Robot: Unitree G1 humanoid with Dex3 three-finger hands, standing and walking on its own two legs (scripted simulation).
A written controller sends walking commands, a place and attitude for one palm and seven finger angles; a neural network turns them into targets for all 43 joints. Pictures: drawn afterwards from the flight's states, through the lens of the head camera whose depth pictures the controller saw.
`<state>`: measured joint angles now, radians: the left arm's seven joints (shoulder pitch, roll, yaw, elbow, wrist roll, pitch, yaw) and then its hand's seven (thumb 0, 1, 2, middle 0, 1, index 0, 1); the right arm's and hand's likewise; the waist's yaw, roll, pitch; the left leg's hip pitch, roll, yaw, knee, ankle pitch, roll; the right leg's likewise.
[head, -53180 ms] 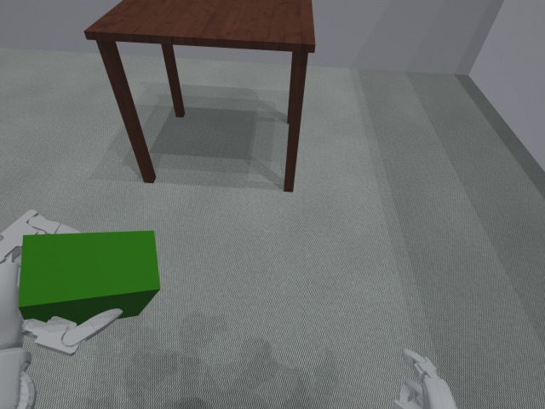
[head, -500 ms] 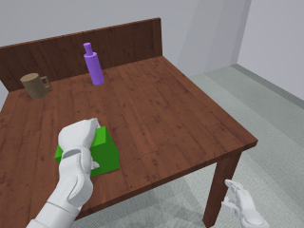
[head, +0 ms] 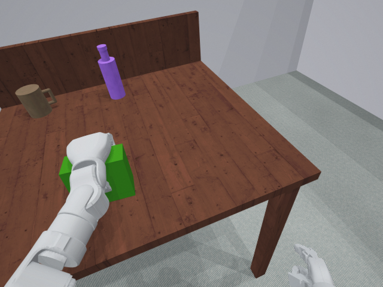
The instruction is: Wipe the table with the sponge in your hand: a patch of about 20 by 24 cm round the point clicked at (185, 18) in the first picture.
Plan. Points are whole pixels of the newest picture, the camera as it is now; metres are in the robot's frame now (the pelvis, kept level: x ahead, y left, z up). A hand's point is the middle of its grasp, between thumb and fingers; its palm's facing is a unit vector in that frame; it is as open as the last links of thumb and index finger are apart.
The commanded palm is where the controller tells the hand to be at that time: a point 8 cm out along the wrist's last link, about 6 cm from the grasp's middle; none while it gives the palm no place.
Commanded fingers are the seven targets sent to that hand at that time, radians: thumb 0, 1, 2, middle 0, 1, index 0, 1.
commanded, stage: wipe forward along the middle lane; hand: left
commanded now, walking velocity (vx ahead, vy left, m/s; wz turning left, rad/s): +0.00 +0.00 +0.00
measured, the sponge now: (103, 182) +0.33 +0.26 +0.05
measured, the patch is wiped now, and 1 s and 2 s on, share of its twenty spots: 1.00 1.00 1.00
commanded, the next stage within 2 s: slide back across to the first lane in 0.88 s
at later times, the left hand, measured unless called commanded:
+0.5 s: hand (97, 155) +0.38 +0.27 +0.10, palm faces -0.06 -0.04 -1.00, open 10.3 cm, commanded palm +0.36 +0.29 +0.13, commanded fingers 0.00 0.10 1.30 -1.20 -1.60 -1.20 -1.60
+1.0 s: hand (91, 140) +0.43 +0.31 +0.10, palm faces -0.10 -0.02 -1.00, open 10.3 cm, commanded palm +0.41 +0.31 +0.14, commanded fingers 0.00 0.10 1.30 -1.20 -1.60 -1.20 -1.60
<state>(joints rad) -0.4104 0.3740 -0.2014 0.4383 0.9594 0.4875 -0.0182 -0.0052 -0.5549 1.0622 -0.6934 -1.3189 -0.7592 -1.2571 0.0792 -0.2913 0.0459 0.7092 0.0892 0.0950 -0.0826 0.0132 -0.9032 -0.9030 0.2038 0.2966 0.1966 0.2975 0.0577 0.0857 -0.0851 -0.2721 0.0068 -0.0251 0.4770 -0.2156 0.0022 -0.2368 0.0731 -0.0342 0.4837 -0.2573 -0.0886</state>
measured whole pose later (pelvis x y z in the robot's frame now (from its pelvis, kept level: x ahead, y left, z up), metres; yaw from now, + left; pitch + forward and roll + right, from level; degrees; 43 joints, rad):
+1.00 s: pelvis +0.01 +0.03 +0.00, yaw +0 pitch +7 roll -1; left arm -0.76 0.47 -0.09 0.95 1.01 0.27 0.06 0.01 -0.56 1.07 -0.70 -1.32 -0.76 -1.26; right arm 0.22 -0.29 0.01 0.74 0.08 0.11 -0.07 0.01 -0.90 -0.90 0.20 0.30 0.20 0.30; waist -0.02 0.06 -0.12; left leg -0.42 -0.01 -0.02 0.50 -0.22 0.02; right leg -0.36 0.06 -0.03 0.46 -0.24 -0.05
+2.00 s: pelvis +0.03 +0.06 +0.00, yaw +1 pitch +3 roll -1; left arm -0.36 0.51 -0.03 0.39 0.97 0.32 -0.01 0.00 -0.53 1.06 -0.65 -1.37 -0.71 -1.32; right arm 0.15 -0.29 0.02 0.68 0.07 0.11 -0.03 0.01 -0.90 -0.90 0.20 0.30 0.20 0.30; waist 0.06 0.07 -0.06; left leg -0.28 -0.06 -0.03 0.45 -0.23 0.06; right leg -0.20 0.01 -0.03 0.38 -0.24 -0.01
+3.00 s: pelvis +0.03 +0.05 +0.00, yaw +0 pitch +0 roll -1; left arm 0.03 0.45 -0.10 -0.07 0.95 0.49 0.04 0.00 -0.50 1.06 -0.62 -1.39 -0.68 -1.34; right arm 0.05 -0.29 0.03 0.66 0.08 0.11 -0.02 0.01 -0.90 -0.90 0.20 0.30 0.18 0.29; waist 0.08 0.10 -0.07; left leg -0.23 -0.04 -0.01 0.49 -0.26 0.04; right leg -0.18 0.03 -0.01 0.45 -0.28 -0.03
